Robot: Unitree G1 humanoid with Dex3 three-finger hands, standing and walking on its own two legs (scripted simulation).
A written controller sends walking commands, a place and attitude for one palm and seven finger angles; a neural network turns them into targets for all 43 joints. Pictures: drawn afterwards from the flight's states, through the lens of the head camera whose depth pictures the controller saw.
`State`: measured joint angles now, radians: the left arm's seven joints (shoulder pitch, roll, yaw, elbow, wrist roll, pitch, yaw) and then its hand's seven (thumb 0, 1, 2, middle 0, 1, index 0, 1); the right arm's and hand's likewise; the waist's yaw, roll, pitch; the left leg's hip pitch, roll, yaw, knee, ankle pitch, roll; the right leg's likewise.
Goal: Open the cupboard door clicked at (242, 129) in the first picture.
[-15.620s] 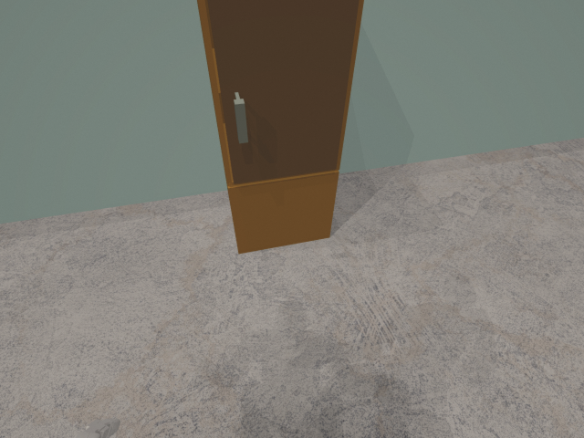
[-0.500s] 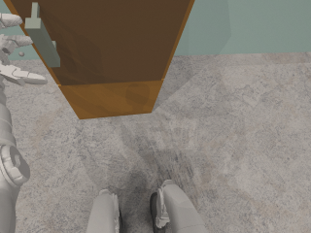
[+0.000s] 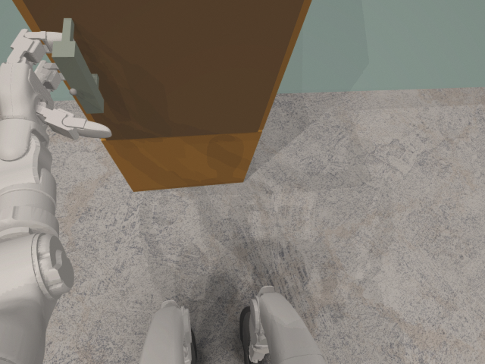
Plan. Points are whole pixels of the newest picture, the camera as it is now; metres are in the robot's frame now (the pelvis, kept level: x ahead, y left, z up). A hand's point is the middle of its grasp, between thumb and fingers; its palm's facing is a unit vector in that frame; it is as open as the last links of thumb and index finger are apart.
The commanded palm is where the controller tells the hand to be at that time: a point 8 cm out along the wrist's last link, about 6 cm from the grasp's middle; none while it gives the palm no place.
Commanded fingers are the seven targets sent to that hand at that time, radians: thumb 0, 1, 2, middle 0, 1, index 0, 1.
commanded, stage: slide the fingers in behind the handle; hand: left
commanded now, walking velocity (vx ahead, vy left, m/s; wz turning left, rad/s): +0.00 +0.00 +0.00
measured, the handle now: (82, 69) +0.57 +0.21 +0.04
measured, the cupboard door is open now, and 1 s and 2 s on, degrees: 0 0 8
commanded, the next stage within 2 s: close the thumb around the handle in 0.72 s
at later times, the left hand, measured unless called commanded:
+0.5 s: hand (85, 92) +0.52 +0.19 +0.05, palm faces +0.06 -1.00 -0.03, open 14.0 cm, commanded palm +0.49 +0.23 +0.04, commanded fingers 0.00 -0.50 0.30 -0.30 -1.20 -0.30 -1.20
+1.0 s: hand (94, 90) +0.52 +0.18 +0.05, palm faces +0.05 -1.00 -0.04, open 13.2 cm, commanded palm +0.49 +0.22 +0.04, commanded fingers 0.00 0.06 0.54 -0.34 -1.26 -0.34 -1.26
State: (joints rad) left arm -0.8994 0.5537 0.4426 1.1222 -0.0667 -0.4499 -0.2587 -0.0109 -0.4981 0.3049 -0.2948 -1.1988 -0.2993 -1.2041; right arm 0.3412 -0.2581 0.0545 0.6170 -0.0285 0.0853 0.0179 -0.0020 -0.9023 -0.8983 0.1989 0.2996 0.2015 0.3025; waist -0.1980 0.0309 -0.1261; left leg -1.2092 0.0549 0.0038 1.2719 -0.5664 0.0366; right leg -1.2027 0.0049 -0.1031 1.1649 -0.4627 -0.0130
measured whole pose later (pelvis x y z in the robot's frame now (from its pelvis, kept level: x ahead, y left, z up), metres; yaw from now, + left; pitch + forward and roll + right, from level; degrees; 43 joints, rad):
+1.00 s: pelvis +0.00 -0.01 +0.00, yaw +0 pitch +28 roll -4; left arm -0.91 0.50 0.42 1.15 -0.05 -0.49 -0.18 -0.01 -0.36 0.36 -0.31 -1.21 -0.31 -1.21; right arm 0.34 -0.26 0.04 0.62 -0.04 0.09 0.02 0.00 -0.90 -0.90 0.20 0.30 0.20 0.30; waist -0.20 0.04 -0.13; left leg -1.20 0.05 0.01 1.27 -0.56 0.03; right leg -1.21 0.00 -0.09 1.18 -0.46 -0.02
